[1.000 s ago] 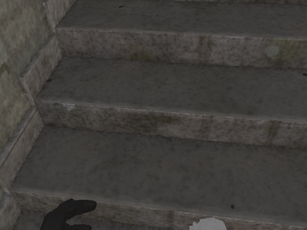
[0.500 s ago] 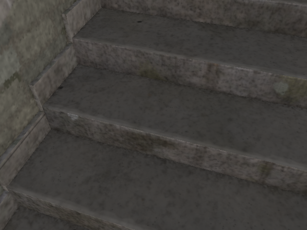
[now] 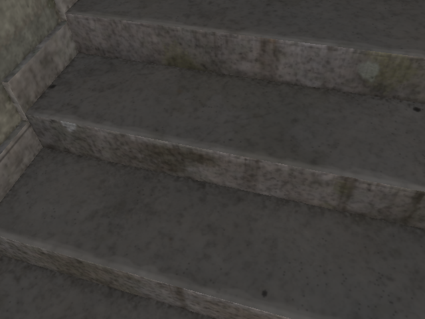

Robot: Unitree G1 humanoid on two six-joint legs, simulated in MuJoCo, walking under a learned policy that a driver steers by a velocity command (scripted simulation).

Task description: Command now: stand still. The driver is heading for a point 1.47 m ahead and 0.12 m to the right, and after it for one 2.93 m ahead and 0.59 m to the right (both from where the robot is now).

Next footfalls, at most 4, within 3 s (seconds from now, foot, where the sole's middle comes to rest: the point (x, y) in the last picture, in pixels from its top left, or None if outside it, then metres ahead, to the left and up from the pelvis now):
0.30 left None -0.04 0.00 -0.79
0.78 right None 0.09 -0.26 -0.64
1.36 left None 0.24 -0.06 -0.64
1.72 right None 0.21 -0.25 -0.63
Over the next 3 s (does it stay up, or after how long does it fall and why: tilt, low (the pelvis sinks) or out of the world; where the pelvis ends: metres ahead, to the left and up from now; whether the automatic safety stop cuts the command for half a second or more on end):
stays up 0.57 0.07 0.29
